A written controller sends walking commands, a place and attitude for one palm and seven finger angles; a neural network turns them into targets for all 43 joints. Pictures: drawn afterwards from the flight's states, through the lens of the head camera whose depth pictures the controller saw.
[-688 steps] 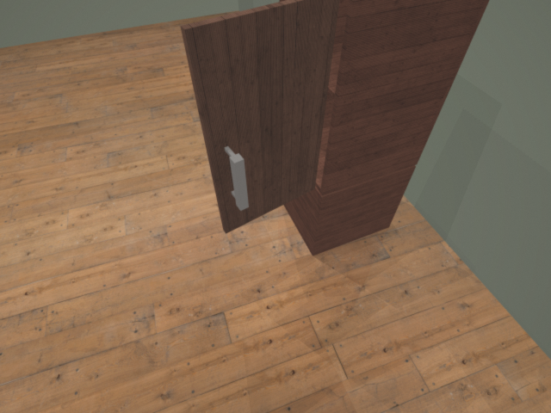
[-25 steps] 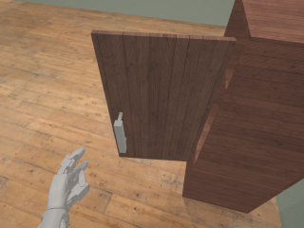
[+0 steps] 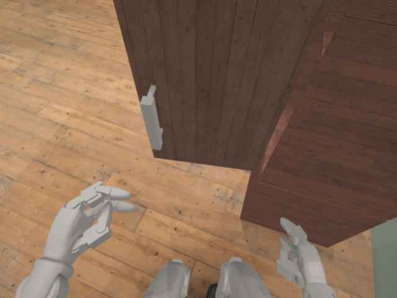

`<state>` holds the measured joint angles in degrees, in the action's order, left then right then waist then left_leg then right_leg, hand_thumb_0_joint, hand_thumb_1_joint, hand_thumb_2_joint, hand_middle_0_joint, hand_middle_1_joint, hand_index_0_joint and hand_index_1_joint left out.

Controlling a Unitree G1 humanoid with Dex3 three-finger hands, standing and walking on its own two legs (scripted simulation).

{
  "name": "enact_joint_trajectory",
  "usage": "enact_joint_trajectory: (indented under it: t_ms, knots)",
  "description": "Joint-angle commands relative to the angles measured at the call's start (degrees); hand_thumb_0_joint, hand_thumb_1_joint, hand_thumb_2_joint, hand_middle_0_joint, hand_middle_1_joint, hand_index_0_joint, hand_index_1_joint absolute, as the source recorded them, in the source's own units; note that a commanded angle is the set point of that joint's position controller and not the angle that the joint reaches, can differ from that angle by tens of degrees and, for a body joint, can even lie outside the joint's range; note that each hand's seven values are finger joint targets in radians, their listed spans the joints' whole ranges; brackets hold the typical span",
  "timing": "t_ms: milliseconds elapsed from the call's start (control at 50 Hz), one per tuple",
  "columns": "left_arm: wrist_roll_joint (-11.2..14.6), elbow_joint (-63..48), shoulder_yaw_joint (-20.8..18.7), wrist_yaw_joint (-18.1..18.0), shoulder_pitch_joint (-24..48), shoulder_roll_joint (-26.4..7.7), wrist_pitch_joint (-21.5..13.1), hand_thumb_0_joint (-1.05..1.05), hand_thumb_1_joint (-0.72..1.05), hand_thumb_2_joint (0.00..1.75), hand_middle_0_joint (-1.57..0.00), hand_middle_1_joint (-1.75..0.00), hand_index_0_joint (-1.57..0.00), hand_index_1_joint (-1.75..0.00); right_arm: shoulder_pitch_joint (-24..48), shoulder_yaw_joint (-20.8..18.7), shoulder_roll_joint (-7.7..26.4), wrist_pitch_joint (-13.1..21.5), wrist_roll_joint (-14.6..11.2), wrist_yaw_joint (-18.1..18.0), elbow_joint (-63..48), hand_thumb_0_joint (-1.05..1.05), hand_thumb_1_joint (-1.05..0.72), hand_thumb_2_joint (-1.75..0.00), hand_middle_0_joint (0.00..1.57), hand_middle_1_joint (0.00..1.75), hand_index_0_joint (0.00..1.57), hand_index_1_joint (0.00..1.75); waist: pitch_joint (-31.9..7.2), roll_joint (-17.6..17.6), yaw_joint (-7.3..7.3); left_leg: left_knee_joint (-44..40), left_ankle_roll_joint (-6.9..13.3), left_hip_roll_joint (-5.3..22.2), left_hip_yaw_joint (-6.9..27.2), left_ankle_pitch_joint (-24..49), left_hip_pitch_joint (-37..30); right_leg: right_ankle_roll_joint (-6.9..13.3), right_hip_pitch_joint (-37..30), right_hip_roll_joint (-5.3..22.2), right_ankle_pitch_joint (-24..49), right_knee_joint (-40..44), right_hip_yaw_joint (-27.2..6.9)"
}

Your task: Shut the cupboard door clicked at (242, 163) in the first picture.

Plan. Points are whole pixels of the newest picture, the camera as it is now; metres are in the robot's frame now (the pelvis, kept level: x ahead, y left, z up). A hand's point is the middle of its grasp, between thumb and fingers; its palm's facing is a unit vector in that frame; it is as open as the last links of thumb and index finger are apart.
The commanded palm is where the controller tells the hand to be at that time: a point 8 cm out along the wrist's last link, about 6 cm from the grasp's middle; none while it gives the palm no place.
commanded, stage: raise the hand and make a fist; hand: left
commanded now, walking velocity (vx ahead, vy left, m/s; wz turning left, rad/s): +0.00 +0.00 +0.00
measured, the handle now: (154, 119) +0.50 +0.16 +0.01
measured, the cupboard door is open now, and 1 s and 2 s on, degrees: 100 100 100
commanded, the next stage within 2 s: bring the fist close to the handle in 1.20 s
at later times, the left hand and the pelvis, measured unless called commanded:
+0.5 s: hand (98, 223) +0.23 +0.20 +0.05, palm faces -0.06 -1.00 -0.03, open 3.1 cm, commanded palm +0.21 +0.26 +0.05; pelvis +0.01 +0.02 +0.00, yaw -1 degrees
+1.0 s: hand (89, 214) +0.25 +0.22 +0.05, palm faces -0.08 -1.00 -0.03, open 3.1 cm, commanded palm +0.23 +0.28 +0.05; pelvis +0.02 +0.04 +0.01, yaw -1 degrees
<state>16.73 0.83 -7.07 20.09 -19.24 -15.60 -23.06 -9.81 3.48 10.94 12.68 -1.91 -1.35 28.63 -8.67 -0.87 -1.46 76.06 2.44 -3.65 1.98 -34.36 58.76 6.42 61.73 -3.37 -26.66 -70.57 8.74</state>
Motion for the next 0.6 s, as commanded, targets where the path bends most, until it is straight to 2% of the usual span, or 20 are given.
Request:
enact_joint_trajectory:
  t_ms: [0, 20, 40, 100, 140, 200, 220, 240, 260, 280, 320, 380, 440, 500, 520, 540, 580]
  knots:
    - [2.93, -12.55, -9.7, -2.64, -3.47, -6.9, -1.39, 0.0, 0.9, 0.9, -0.86, -1.02, -0.86, -1.02, 1.29, -5.45, 8.31, 3.28, -0.42, -0.86, -9.6, 0.0, -0.9, -0.9, 0.2, 0.3, 0.2, 0.3, -17.72, 1.85, -0.71, -10.76, -0.98, 2.05, 1.49, 12.47, 2.82, -6.17, -28.66, 5.93, 1.57, 16.38, -18.78]
    - [2.79, -10.85, -9.94, -3.25, -4.35, -6.65, -1.84, 0.0, 0.9, 0.9, -0.88, -1.04, -0.88, -1.04, 1.72, -5.33, 8.12, 3.11, -0.08, -0.9, -9.33, 0.0, -0.9, -0.9, 0.2, 0.3, 0.2, 0.3, -16.01, 2.73, -0.89, -10.53, -1.02, 2.14, 1.67, 12.34, 4.19, -5.99, -28.44, 5.83, 1.81, 16.09, -18.99]
    - [2.39, -10.75, -8.08, -3.44, -4.0, -4.96, -2.88, 0.0, 0.9, 0.9, -0.9, -1.06, -0.9, -1.06, 1.34, -5.44, 8.22, 3.21, -0.01, -0.78, -9.24, 0.0, -0.9, -0.9, 0.2, 0.3, 0.2, 0.3, -14.9, 3.73, 0.04, -10.73, -1.0, 2.14, 1.63, 11.9, 4.51, -6.06, -27.38, 5.88, 1.57, 16.0, -18.37]
    - [1.66, -8.87, -5.69, -3.34, -3.21, -4.19, -5.88, 0.0, 0.9, 0.9, -0.95, -1.12, -0.95, -1.12, 0.47, -5.78, 9.22, 3.59, 0.11, -0.71, -8.63, 0.0, -0.9, -0.9, 0.2, 0.3, 0.2, 0.3, -12.22, 4.31, 1.63, -10.35, -0.76, 2.08, 1.51, 8.59, 5.38, -5.98, -22.92, 5.87, -4.31, 16.47, -18.29]
    - [1.56, -9.17, -5.1, -2.64, -2.56, -4.8, -7.4, 0.0, 0.9, 0.9, -0.99, -1.16, -0.99, -1.16, 0.14, -5.92, 9.85, 3.74, 0.2, -0.81, -8.98, 0.0, -0.9, -0.9, 0.2, 0.3, 0.2, 0.3, -12.47, 3.19, 1.54, -10.44, -0.61, 2.02, 1.52, 8.65, 4.84, -5.48, -22.04, 5.7, -5.28, 15.95, -18.03]
    - [1.98, -9.3, -5.95, -2.38, -2.95, -5.57, -8.68, 0.0, 0.9, 0.9, -1.04, -1.22, -1.04, -1.22, -0.59, -6.28, 10.29, 3.79, 0.02, -1.06, -8.92, 0.0, -0.9, -0.9, 0.2, 0.3, 0.2, 0.3, -13.6, 3.43, 1.26, -10.64, -0.36, 1.87, 1.18, 8.55, 4.27, -5.25, -21.5, 5.27, -6.53, 15.52, -17.23]
    - [2.07, -10.25, -6.53, -2.53, -2.08, -6.54, -8.9, 0.0, 0.9, 0.9, -1.06, -1.24, -1.06, -1.24, -0.38, -6.23, 10.5, 3.65, 0.14, -1.15, -9.05, 0.0, -0.9, -0.9, 0.2, 0.3, 0.2, 0.3, -13.58, 1.8, 0.83, -10.93, -0.32, 1.84, 1.33, 9.67, 3.53, -4.68, -21.32, 4.72, -5.79, 14.72, -16.59]
    - [2.16, -11.2, -6.09, -2.57, -2.09, -6.13, -9.19, 0.0, 0.9, 0.9, -1.08, -1.26, -1.08, -1.26, -0.33, -6.27, 10.44, 3.67, 0.15, -1.15, -9.19, 0.0, -0.9, -0.9, 0.2, 0.3, 0.2, 0.3, -14.36, 0.26, 0.86, -11.26, -0.4, 1.69, 1.22, 10.11, 2.61, -4.66, -21.2, 4.79, -4.74, 14.43, -16.2]
    - [1.98, -11.61, -6.79, -3.0, -2.98, -6.69, -9.39, 0.0, 0.9, 0.9, -1.1, -1.28, -1.1, -1.28, -0.74, -6.38, 10.46, 3.5, 0.1, -1.18, -9.02, 0.0, -0.9, -0.9, 0.2, 0.3, 0.2, 0.3, -15.44, -0.09, 0.45, -11.88, -0.41, 1.79, 1.33, 10.74, 1.43, -4.43, -20.97, 4.34, -4.18, 13.74, -15.02]
    - [1.95, -11.77, -5.95, -3.42, -3.41, -5.68, -9.45, 0.0, 0.9, 0.9, -1.12, -1.3, -1.12, -1.3, -0.67, -6.36, 10.47, 3.31, 0.15, -1.16, -9.22, 0.0, -0.9, -0.9, 0.2, 0.3, 0.2, 0.3, -14.89, 0.22, 0.7, -12.47, -0.43, 1.74, 1.5, 11.05, 0.61, -4.41, -20.23, 3.94, -3.38, 13.34, -13.92]
    - [1.71, -12.67, -5.82, -4.08, -3.19, -6.02, -9.29, 0.0, 0.9, 0.9, -1.15, -1.34, -1.15, -1.34, -0.64, -6.26, 10.6, 2.83, 0.47, -1.13, -9.4, 0.0, -0.9, -0.9, 0.2, 0.3, 0.2, 0.3, -15.1, -1.86, 0.63, -13.0, -0.55, 1.71, 1.88, 12.36, -0.89, -4.01, -19.16, 3.2, -1.13, 11.92, -12.35]
    - [0.88, -11.99, -3.97, -4.69, -3.74, -4.51, -8.53, 0.0, 0.9, 0.9, -1.21, -1.4, -1.21, -1.4, -0.98, -6.31, 10.84, 2.04, 0.4, -1.06, -9.67, 0.0, -0.9, -0.9, 0.2, 0.3, 0.2, 0.3, -14.0, -1.38, 1.37, -14.27, -1.03, 1.9, 2.65, 12.48, -2.58, -4.19, -17.22, 2.71, 0.79, 11.01, -10.04]
    - [0.34, -12.2, -3.58, -4.66, -3.35, -4.59, -7.81, 0.0, 0.9, 0.9, -1.26, -1.46, -1.26, -1.46, -1.24, -6.2, 11.06, 1.27, 0.53, -1.0, -10.15, 0.0, -0.9, -0.9, 0.2, 0.3, 0.2, 0.3, -14.0, -1.69, 1.3, -14.87, -1.69, 2.02, 3.27, 15.1, -4.19, -3.84, -16.88, 2.16, 4.32, 9.67, -8.41]
    - [0.0, -12.05, -3.23, -4.69, -3.15, -4.48, -7.03, 0.0, 0.9, 0.9, -1.3, -1.5, -1.3, -1.5, -1.53, -6.09, 11.18, 0.66, 0.59, -0.94, -10.68, 0.0, -0.9, -0.9, 0.2, 0.3, 0.2, 0.3, -13.65, -1.52, 1.67, -15.23, -2.2, 2.21, 3.7, 15.18, -5.14, -4.02, -15.71, 1.96, 4.82, 9.51, -7.46]
    - [-0.01, -11.95, -3.83, -4.49, -2.16, -5.39, -6.76, 0.0, 0.9, 0.9, -1.3, -1.5, -1.3, -1.5, -1.51, -5.91, 11.29, 0.41, 0.82, -0.99, -10.68, 0.0, -0.9, -0.9, 0.2, 0.3, 0.2, 0.3, -13.5, -2.94, 1.38, -15.07, -2.43, 2.17, 3.81, 16.35, -5.46, -3.61, -15.39, 1.62, 5.76, 8.89, -7.33]
    - [0.2, -12.3, -3.7, -4.38, -1.62, -4.99, -6.73, 0.0, 0.9, 0.9, -1.3, -1.5, -1.3, -1.5, -1.61, -5.8, 11.17, 0.34, 0.8, -0.86, -10.82, 0.0, -0.9, -0.9, 0.2, 0.3, 0.2, 0.3, -14.36, -2.0, 1.54, -15.12, -2.65, 2.13, 4.03, 16.55, -5.44, -3.75, -15.8, 1.8, 6.03, 8.68, -7.03]
    - [0.16, -12.08, -3.38, -4.22, -1.94, -4.49, -6.71, 0.0, 0.9, 0.9, -1.3, -1.5, -1.3, -1.5, -1.56, -5.85, 11.25, 0.18, 0.73, -0.83, -10.86, 0.0, -0.9, -0.9, 0.2, 0.3, 0.2, 0.3, -14.39, -2.25, 1.58, -15.27, -3.07, 2.33, 4.35, 16.81, -6.32, -3.84, -14.86, 1.73, 6.1, 8.6, -6.66]
